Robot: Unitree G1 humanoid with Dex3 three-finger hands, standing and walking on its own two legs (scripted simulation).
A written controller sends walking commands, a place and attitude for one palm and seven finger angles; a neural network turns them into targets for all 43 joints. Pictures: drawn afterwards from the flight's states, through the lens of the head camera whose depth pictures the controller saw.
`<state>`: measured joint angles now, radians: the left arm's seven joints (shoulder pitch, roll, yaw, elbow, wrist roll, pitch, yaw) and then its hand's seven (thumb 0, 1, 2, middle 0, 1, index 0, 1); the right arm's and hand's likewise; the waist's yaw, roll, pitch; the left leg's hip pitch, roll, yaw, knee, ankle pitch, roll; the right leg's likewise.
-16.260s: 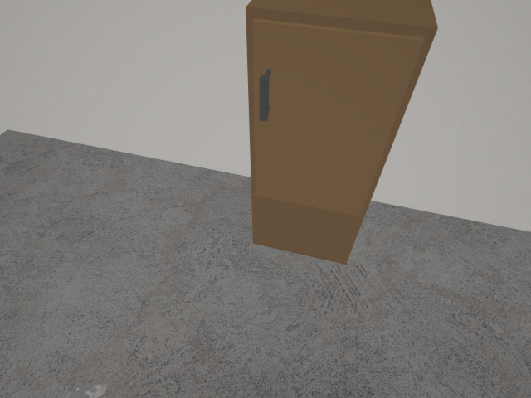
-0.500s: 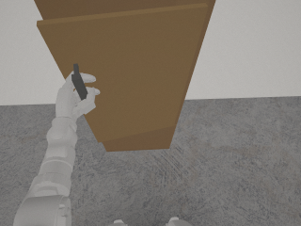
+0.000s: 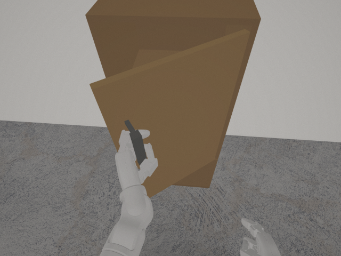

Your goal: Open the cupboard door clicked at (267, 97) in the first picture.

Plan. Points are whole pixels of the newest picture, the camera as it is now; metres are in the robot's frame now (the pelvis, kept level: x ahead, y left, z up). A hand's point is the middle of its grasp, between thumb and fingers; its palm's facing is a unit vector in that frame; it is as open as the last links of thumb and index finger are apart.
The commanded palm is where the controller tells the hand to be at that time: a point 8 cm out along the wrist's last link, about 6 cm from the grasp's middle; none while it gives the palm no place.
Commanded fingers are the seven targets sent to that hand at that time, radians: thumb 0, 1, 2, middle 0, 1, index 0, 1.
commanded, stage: pull the door open along its arc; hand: left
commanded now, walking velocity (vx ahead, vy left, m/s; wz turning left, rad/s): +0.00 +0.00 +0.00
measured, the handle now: (135, 144) +0.36 +0.10 +0.07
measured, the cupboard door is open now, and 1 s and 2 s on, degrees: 37 42 47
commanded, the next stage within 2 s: open thumb and fingers to let go in 0.14 s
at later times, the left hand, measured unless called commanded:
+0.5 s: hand (161, 174) +0.28 +0.04 +0.07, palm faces +0.32 -0.95 -0.03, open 7.2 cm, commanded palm +0.23 +0.07 +0.07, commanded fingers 0.00 -0.08 0.48 -0.33 -1.25 -0.33 -1.25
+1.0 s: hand (157, 172) +0.29 +0.04 +0.07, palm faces +0.28 -0.96 -0.02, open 14.9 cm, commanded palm +0.24 +0.08 +0.07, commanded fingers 0.00 -0.50 0.30 -0.16 -0.35 -0.16 -0.35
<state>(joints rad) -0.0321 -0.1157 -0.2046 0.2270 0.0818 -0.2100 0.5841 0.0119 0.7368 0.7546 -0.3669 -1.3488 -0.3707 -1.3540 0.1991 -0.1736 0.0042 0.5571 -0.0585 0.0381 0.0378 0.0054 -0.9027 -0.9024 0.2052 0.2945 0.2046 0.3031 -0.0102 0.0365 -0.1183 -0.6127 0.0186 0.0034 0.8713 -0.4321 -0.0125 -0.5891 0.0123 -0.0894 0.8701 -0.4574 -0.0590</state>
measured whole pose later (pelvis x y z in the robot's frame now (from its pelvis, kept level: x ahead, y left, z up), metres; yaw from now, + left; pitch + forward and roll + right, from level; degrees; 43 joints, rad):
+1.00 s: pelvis -0.02 +0.00 +0.00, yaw +1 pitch +8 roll +0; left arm 0.02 -0.09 -0.29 0.17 0.07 -0.19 0.58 -0.01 -0.48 0.31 -0.24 -0.81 -0.23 -0.82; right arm 0.20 -0.18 0.02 0.57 -0.05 0.00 0.02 0.01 -0.90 -0.90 0.20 0.29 0.20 0.30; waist -0.01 0.04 -0.10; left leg -0.62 0.01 -0.01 0.89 -0.41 -0.02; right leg -0.59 0.00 -0.10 0.90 -0.45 -0.06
